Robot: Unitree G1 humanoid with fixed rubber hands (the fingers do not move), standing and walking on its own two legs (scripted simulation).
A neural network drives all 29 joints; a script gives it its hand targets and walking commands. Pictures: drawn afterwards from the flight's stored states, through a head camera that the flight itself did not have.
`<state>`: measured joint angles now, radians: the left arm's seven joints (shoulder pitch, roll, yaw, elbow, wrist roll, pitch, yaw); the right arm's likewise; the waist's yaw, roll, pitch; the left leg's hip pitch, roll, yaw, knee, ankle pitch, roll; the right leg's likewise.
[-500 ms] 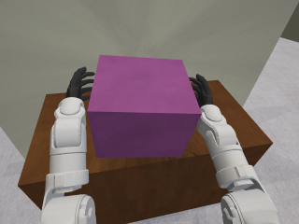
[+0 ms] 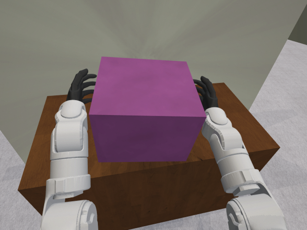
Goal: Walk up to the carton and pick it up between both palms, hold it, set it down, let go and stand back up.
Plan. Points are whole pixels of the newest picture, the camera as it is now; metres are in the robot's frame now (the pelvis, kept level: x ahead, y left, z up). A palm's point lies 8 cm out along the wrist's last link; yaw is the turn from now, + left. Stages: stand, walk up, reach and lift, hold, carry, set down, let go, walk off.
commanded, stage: hold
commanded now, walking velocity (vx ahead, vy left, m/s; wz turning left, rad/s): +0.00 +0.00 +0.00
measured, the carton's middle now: (144, 109) +0.39 +0.02 +0.14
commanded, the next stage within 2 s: set down in 0.36 s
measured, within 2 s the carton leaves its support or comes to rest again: neither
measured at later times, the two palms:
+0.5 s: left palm (73, 103) +0.35 +0.18 +0.19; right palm (206, 107) +0.36 -0.14 +0.17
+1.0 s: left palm (80, 116) +0.37 +0.18 +0.13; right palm (199, 121) +0.37 -0.14 +0.11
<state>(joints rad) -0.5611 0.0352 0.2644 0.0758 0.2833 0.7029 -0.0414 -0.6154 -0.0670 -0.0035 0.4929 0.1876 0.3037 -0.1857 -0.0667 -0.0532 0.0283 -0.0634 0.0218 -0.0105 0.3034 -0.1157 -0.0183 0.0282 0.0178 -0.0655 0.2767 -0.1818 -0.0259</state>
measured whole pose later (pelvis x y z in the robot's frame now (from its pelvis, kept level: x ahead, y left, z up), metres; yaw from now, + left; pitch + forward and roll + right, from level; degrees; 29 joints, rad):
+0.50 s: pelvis +0.00 +0.00 +0.00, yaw -1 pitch -9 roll +0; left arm -0.53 0.02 0.28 0.05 0.30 0.67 -0.07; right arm -0.59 -0.07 0.02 0.47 0.18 0.29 -0.19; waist -0.03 -0.05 0.05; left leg -0.02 0.03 0.00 0.29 -0.12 -0.02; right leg 0.06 0.02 -0.05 0.28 -0.19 -0.03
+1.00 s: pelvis +0.01 +0.00 +0.00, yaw -1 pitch -6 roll +0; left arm -0.55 -0.02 0.29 0.32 0.32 0.34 -0.06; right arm -0.53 0.02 -0.17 0.68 -0.02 -0.07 -0.14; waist 0.03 -0.06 0.09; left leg -0.08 0.03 0.01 0.29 -0.12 -0.02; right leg 0.01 0.02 -0.07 0.27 -0.18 -0.03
